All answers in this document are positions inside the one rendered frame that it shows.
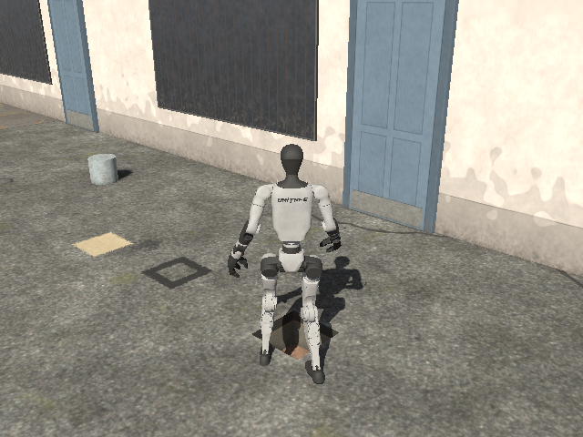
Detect robot left shin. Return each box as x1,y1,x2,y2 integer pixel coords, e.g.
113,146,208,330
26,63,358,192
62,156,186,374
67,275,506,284
261,295,274,354

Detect robot left forearm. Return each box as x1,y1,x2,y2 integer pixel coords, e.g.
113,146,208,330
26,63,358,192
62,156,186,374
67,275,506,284
231,220,253,259

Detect robot left thigh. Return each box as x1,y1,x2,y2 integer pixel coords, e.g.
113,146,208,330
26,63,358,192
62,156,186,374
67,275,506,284
261,253,279,311

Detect right robot upper arm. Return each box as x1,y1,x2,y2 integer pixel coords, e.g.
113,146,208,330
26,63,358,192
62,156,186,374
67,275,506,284
311,183,336,232

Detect robot right forearm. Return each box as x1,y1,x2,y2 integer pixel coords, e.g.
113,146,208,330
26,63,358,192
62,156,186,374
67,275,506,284
326,218,341,243

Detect left robot upper arm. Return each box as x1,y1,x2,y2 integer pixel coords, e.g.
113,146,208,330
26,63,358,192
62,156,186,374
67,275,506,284
245,184,273,235

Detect robot left hand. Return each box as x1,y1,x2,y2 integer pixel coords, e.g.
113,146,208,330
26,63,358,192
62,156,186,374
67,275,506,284
227,254,248,278

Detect robot right hand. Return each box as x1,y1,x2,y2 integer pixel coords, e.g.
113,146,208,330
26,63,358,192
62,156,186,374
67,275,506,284
320,237,341,252

